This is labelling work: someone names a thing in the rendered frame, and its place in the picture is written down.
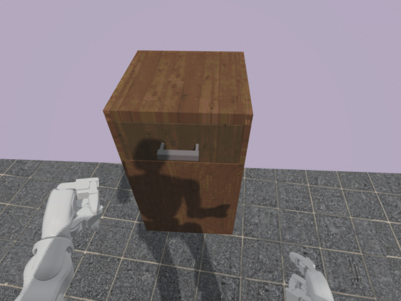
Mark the robot left hand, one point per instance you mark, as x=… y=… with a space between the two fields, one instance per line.
x=62 y=207

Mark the drawer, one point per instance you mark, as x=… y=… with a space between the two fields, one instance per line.
x=218 y=143

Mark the robot left forearm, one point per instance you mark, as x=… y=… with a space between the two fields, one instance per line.
x=49 y=272

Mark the robot right hand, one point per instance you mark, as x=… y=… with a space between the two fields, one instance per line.
x=314 y=288

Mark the cabinet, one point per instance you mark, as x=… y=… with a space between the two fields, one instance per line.
x=196 y=87

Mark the handle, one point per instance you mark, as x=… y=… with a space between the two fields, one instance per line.
x=180 y=155

